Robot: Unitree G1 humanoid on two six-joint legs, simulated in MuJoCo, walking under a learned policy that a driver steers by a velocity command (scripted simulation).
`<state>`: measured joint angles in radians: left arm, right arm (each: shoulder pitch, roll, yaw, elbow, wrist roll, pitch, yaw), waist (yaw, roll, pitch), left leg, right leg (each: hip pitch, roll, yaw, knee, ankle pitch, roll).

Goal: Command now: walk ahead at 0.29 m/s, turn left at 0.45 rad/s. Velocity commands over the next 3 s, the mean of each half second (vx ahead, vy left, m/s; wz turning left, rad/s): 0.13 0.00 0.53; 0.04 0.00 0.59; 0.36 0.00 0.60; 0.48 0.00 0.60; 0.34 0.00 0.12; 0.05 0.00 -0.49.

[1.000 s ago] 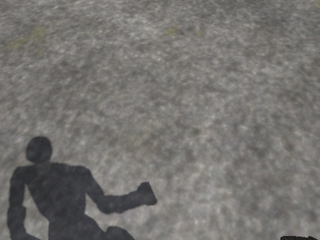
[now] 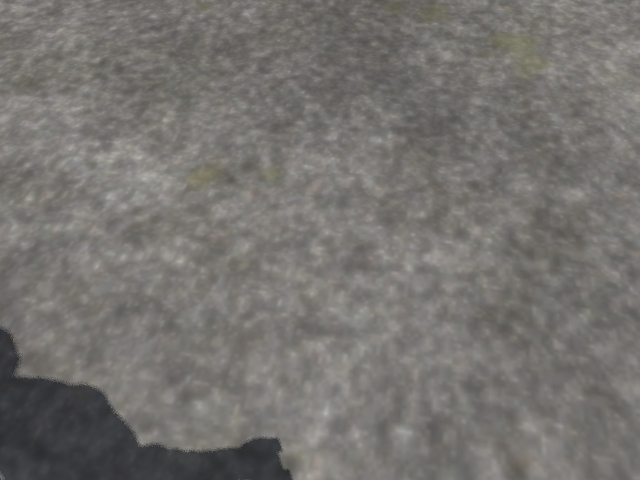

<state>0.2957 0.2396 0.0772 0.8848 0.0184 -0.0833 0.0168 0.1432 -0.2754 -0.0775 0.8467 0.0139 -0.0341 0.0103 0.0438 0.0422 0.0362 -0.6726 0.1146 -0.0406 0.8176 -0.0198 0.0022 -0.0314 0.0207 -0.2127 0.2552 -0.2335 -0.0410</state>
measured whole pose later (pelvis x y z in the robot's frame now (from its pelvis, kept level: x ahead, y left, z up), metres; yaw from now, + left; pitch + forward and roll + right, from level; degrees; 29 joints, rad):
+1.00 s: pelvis +0.18 +0.01 +0.00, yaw +36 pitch +2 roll +0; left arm 0.17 0.28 0.07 0.72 -0.01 0.01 0.03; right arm 0.18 -0.30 -0.08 0.62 0.02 0.07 0.01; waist 0.02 0.01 0.04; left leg -0.42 0.03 0.01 0.80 -0.39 -0.06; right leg -0.23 -0.08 -0.10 0.45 -0.25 0.02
